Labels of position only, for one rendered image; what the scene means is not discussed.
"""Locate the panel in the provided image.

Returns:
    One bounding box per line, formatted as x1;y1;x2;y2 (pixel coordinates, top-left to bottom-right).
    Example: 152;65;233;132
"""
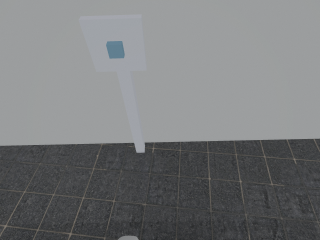
78;14;147;153

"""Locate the button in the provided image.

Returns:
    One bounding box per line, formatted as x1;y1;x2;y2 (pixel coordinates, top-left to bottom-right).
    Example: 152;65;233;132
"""
106;41;125;59

